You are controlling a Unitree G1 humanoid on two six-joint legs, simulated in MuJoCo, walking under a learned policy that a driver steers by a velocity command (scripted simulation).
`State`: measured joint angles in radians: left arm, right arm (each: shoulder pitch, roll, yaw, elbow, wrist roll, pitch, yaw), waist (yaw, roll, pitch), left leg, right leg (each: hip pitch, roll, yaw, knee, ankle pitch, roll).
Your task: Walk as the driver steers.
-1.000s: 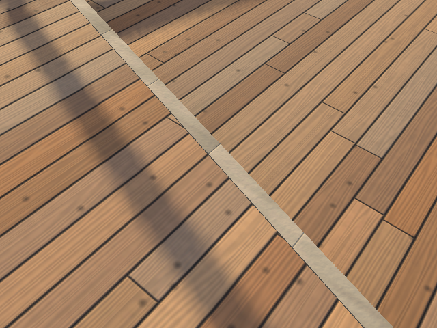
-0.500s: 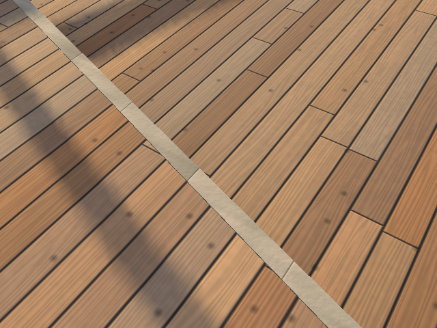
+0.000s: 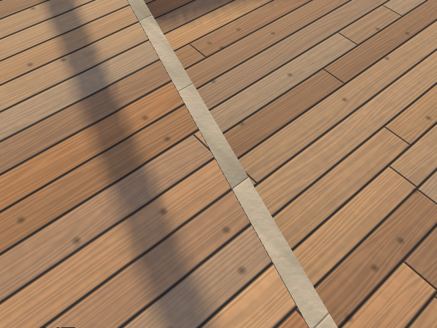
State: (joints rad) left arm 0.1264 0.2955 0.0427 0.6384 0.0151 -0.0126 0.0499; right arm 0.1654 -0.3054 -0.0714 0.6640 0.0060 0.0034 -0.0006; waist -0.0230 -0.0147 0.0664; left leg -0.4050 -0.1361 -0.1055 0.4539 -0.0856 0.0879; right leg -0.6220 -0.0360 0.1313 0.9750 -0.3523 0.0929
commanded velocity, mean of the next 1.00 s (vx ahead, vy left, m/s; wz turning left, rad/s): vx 0.02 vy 0.00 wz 0.59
